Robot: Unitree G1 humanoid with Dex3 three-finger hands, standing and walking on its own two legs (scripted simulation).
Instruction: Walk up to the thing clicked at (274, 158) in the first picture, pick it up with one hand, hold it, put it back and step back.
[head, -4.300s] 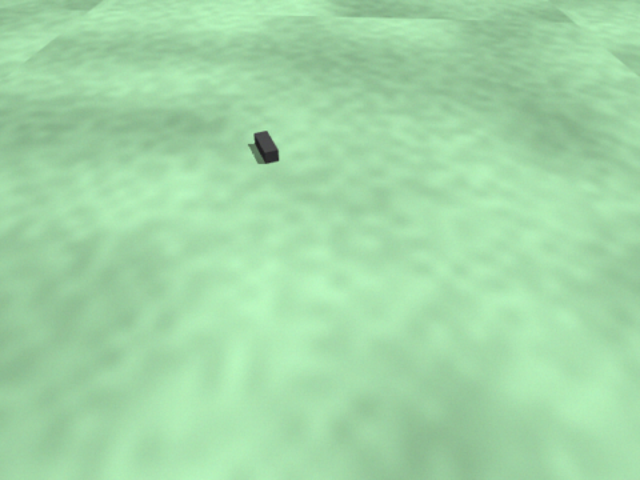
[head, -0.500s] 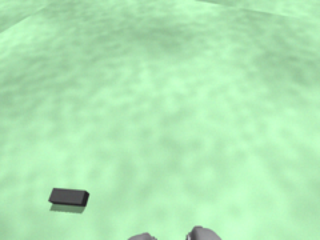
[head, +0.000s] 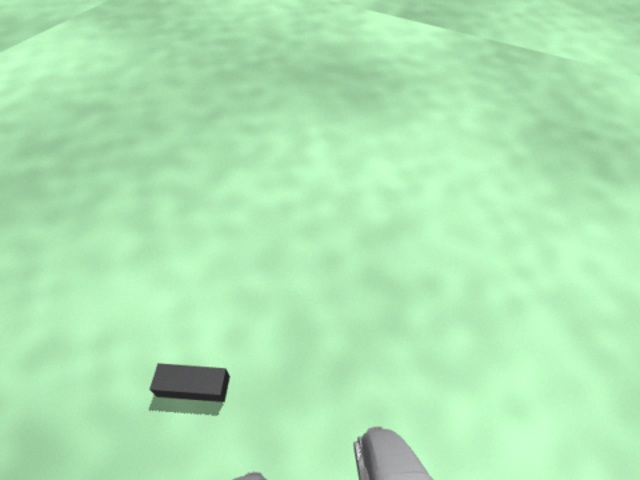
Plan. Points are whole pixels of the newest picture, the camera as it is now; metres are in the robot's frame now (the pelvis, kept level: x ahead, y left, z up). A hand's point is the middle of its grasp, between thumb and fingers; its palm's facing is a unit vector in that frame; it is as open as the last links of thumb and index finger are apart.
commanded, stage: walk up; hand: left
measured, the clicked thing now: (191, 382) +0.49 +0.33 -0.69
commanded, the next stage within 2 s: none
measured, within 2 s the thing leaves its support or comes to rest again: neither
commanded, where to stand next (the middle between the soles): +0.03 +0.18 m, yaw -8 degrees
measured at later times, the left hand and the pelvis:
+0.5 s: hand out of the picture +0.05 +0.53 -0.10, palm faces -0.02 -0.79 -0.61, open 7.4 cm; pelvis -0.05 +0.21 -0.01, yaw -2 degrees
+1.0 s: hand out of the picture +0.11 +0.48 -0.15, palm faces -0.21 -0.92 -0.32, open 7.4 cm; pelvis -0.02 +0.23 +0.01, yaw -9 degrees
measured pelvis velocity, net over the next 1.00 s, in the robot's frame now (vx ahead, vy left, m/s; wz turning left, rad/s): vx -0.02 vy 0.23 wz -0.15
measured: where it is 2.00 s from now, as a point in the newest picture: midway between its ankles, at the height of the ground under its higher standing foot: outside the picture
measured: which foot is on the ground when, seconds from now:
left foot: down 0.00-0.18, up 0.20-0.48, down 0.50-1.00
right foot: up 0.00-0.14, down 0.16-0.52, up 0.54-1.00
